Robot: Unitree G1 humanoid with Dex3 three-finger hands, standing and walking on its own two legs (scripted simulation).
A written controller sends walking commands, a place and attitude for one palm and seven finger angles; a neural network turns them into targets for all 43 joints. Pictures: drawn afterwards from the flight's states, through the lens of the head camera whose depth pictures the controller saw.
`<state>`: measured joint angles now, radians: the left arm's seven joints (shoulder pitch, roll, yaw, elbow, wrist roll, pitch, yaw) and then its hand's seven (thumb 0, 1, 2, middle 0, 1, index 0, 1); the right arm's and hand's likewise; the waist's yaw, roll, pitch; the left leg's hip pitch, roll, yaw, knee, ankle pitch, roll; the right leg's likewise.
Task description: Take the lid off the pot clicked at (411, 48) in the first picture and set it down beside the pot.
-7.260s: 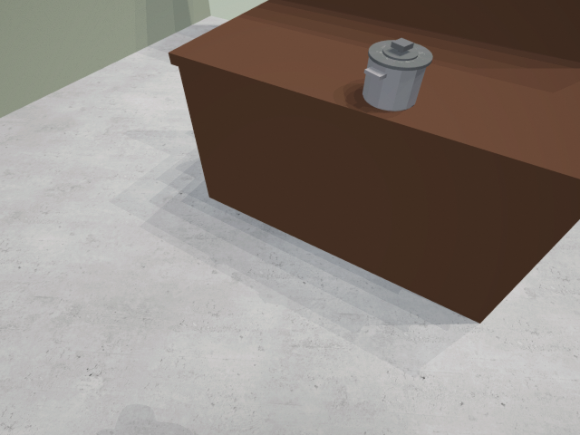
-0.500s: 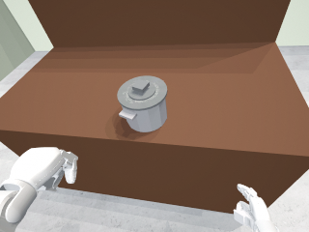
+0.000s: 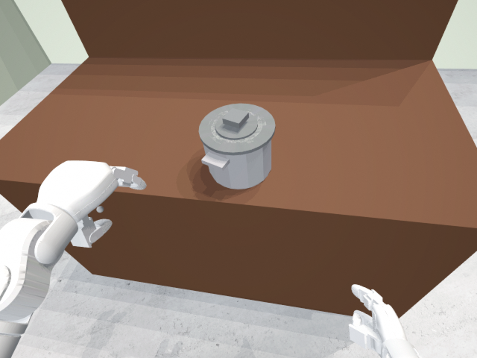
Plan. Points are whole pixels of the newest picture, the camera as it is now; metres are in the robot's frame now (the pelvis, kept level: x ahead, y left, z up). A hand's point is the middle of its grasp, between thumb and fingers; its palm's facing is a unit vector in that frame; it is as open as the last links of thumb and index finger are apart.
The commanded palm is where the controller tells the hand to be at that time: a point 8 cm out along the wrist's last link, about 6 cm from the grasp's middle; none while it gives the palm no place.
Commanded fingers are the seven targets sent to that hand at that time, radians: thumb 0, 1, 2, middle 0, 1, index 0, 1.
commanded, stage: reach forward and open the fingers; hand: left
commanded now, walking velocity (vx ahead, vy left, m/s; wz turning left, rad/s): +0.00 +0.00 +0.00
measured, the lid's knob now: (235, 118) +0.55 +0.08 +0.10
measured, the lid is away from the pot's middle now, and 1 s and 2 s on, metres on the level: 0.00 0.00 0.00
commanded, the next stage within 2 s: move the open hand above the knob in 0.18 s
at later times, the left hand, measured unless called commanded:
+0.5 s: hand (120, 178) +0.32 +0.22 +0.16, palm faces -0.12 -0.01 -0.99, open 10.0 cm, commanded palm +0.30 +0.21 +0.24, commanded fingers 0.00 -0.32 1.51 -0.85 -0.08 -0.85 -0.08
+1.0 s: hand (166, 146) +0.39 +0.17 +0.16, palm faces -0.20 -0.01 -0.98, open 10.0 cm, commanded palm +0.38 +0.16 +0.24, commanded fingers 0.00 -0.32 1.51 -0.85 -0.08 -0.85 -0.08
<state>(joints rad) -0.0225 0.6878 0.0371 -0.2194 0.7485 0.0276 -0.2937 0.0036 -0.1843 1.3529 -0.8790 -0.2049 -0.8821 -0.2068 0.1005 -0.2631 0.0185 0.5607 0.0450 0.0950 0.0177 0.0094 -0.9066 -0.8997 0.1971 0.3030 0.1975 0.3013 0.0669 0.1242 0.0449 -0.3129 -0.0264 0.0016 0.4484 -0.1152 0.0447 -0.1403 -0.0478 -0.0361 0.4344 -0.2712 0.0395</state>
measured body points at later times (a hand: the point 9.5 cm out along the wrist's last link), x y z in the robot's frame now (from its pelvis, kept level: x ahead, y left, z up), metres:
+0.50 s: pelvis -0.01 -0.01 +0.00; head +0.01 -0.06 +0.45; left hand +0.32 +0.22 +0.22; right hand +0.21 -0.23 -0.10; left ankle +0.08 +0.09 -0.74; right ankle -0.02 -0.15 -0.74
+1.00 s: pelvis +0.02 -0.03 +0.00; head +0.04 -0.07 +0.44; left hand +0.40 +0.17 +0.22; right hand +0.22 -0.26 -0.11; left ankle +0.08 +0.09 -0.74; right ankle -0.02 -0.15 -0.74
